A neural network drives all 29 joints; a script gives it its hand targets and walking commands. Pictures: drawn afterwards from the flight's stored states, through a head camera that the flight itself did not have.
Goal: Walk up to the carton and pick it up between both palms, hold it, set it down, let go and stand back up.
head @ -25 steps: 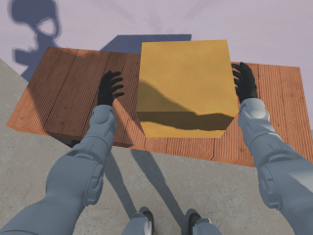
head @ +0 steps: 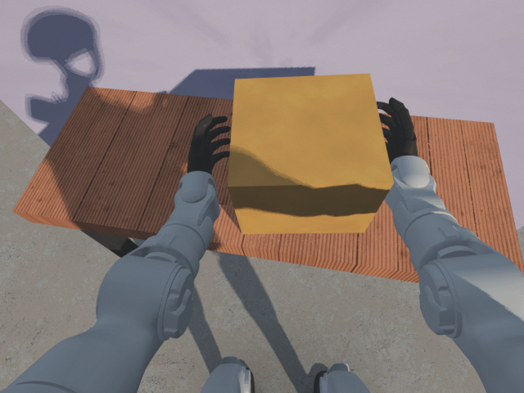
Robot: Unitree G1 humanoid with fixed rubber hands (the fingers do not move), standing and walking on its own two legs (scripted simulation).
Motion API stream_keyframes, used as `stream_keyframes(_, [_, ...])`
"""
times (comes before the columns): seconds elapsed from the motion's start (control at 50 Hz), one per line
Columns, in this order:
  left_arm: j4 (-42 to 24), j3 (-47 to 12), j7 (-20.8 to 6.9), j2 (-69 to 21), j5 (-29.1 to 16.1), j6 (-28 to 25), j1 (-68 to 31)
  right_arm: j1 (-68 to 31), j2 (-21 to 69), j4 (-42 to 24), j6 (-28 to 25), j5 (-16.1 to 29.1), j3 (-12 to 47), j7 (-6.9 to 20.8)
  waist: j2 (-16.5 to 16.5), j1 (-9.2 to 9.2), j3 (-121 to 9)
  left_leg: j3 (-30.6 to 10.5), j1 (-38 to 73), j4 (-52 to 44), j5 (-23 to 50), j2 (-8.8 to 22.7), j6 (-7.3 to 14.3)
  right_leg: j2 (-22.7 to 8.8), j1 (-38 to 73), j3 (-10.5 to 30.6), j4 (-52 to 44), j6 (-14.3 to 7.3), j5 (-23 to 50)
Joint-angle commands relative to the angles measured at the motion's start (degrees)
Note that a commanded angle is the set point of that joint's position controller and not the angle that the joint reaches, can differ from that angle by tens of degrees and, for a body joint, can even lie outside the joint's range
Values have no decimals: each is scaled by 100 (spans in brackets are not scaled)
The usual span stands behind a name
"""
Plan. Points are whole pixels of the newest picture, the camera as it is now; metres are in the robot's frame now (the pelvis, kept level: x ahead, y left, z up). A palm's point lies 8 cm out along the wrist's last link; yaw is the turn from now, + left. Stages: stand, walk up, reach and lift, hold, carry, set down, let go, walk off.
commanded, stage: reach and lift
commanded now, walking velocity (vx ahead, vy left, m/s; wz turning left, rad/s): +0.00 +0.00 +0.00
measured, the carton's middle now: (302, 158) +0.47 -0.01 +0.02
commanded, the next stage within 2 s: none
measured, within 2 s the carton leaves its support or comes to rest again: neither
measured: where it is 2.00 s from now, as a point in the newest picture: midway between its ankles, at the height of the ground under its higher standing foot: outside the picture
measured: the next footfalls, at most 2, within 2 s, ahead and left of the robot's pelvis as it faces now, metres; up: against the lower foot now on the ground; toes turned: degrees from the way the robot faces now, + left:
none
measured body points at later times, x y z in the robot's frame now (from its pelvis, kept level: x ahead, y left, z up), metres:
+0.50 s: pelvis +0.01 +0.00 +0.02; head +0.13 -0.03 +0.45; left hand +0.45 +0.14 +0.03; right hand +0.46 -0.16 +0.03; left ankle +0.03 +0.13 -0.68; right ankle +0.03 -0.12 -0.68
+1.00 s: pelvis +0.03 -0.01 +0.03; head +0.14 -0.01 +0.46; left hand +0.44 +0.14 +0.02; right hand +0.46 -0.16 +0.04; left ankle +0.03 +0.13 -0.68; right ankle +0.03 -0.12 -0.68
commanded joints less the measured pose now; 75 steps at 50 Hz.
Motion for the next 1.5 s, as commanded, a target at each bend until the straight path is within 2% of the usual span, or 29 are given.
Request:
stream_keyframes(0.0, [-1408, 260, 109, 355, 531, -407, -3302, -3484, 62, -1319, -449, -485, -233, 112, -251, -50, -5195, 291, 2942, -237, 2759, -368, -297, 224, 2798, -226, -447, 107, 2743])
stream_keyframes(0.08, [-1482, 447, 188, 159, 804, -349, -3213, -3424, 253, -1446, -451, -711, -341, 81, -202, 4, -5290, 320, 3072, -252, 2908, -356, -281, 239, 2957, -233, -443, 90, 2950])
stream_keyframes(0.14, [-1602, 475, 127, -201, 990, -355, -3240, -3325, 563, -1509, -469, -931, -439, 140, -103, -30, -5276, 328, 3213, -281, 3084, -348, -305, 215, 3026, -233, -492, 87, 3158])
stream_keyframes(0.2, [-1542, 546, -17, -732, 1208, -407, -3257, -3346, 1176, -1537, -528, -1281, -486, 261, -247, -31, -5169, 330, 3260, -356, 3101, -352, -272, 212, 3169, -275, -543, 109, 3260])
stream_keyframes(0.28, [-1024, 521, -483, -2234, 1844, -577, -3146, -3213, 2918, -1223, -711, -2346, -620, 666, -310, -165, -4728, 335, 3400, -495, 3006, -353, -240, 193, 3427, -395, -641, 172, 3586])
stream_keyframes(0.3, [-865, 427, -650, -2830, 1997, -652, -3195, -3215, 3543, -1102, -777, -2695, -663, 805, -300, -269, -4595, 329, 3423, -545, 2880, -357, -236, 197, 3468, -452, -682, 184, 3602])
stream_keyframes(0.34, [-540, 436, -813, -3329, 2195, -856, -3129, -3059, 4180, -882, -944, -3215, -786, 993, -333, -306, -4436, 331, 3500, -601, 2732, -350, -177, 205, 3531, -502, -718, 187, 3664])
stream_keyframes(0.4, [-288, 664, -832, -3207, 2404, -1061, -3137, -2716, 4398, -428, -1093, -3662, -1087, 1063, -410, -330, -4067, 366, 3368, -758, 2523, -343, -109, 177, 3571, -538, -738, 224, 3615])
stream_keyframes(0.5, [-18, 970, -900, -2845, 2576, -1220, -2900, -2350, 4527, -20, -1253, -4042, -1221, 1065, -716, -306, -3488, 477, 2709, -1044, 1976, -406, 74, 55, 4170, -424, -701, 371, 3779])
stream_keyframes(0.58, [-9, 961, -859, -2833, 2649, -1216, -2784, -2164, 4518, 210, -1337, -4147, -1316, 1088, -540, -258, -3374, 485, 2887, -1107, 2109, -362, 44, 51, 4014, -460, -794, 318, 3604])
stream_keyframes(0.7, [-82, 800, -770, -2995, 2698, -1180, -2493, -1882, 4425, 525, -1434, -4193, -1418, 1061, -298, -331, -3234, 449, 3292, -1055, 2602, -305, -38, 89, 3677, -505, -961, 210, 3603])
stream_keyframes(0.8, [-98, 729, -756, -3063, 2693, -1148, -2327, -1797, 4465, 511, -1458, -4145, -1334, 1042, -297, -330, -3179, 456, 3152, -1116, 2507, -338, -26, 67, 3812, -498, -976, 212, 3716])
stream_keyframes(0.84, [-159, 658, -746, -3129, 2710, -1148, -2312, -1774, 4428, 536, -1477, -4129, -1365, 1032, -182, -383, -3210, 437, 3192, -1148, 2556, -333, -55, 61, 3797, -496, -989, 201, 3752])
stream_keyframes(0.86, [-125, 702, -746, -3120, 2725, -1141, -2298, -1766, 4451, 548, -1481, -4108, -1345, 1031, -152, -322, -3171, 438, 3189, -1129, 2579, -333, -54, 60, 3792, -489, -1010, 180, 3717])
stream_keyframes(0.92, [-97, 689, -741, -3170, 2748, -1125, -2230, -1770, 4434, 512, -1504, -4149, -1371, 1010, -196, -385, -3146, 425, 3172, -1163, 2495, -343, -46, 68, 3792, -490, -1021, 197, 3748])
stream_keyframes(0.98, [-75, 725, -738, -3186, 2766, -1127, -2253, -1765, 4446, 536, -1518, -4196, -1401, 996, -265, -379, -3150, 436, 3114, -1195, 2418, -350, -49, 81, 3847, -502, -1058, 192, 3698])
stream_keyframes(1.18, [74, 766, -710, -3286, 2825, -1130, -2202, -1776, 4460, 648, -1586, -4285, -1458, 978, -190, -402, -3162, 402, 3100, -1236, 2362, -348, -70, 77, 3775, -529, -1067, 169, 3696])
stream_keyframes(1.28, [178, 796, -718, -3289, 2785, -1155, -2194, -1831, 4512, 688, -1617, -4325, -1413, 959, -308, -400, -3150, 411, 2949, -1254, 2229, -365, -27, 67, 3844, -508, -1043, 186, 3763])
stream_keyframes(1.48, [199, 669, -715, -3450, 2700, -1287, -2385, -1992, 4524, 869, -1863, -4350, -1366, 916, -177, -443, -3352, 363, 2948, -1157, 2398, -356, -78, 99, 3743, -539, -978, 153, 3867])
